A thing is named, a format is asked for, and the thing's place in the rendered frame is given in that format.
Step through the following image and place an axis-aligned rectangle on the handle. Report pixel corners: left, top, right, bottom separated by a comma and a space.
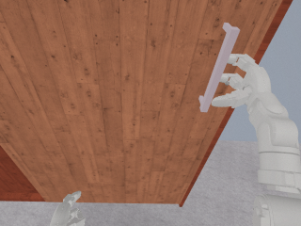
198, 23, 240, 113

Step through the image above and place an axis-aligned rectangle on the robot right forearm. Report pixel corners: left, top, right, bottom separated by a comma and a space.
246, 92, 301, 199

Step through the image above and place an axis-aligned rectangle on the left robot hand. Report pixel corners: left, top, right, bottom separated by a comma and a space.
50, 190, 86, 226

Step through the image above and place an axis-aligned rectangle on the right robot upper arm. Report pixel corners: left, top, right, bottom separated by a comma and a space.
252, 194, 301, 226

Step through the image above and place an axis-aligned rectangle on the right robot hand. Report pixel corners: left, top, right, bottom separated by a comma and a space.
211, 54, 272, 108

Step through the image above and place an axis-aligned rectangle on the wardrobe door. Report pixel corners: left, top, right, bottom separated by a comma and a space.
0, 0, 282, 204
0, 145, 39, 194

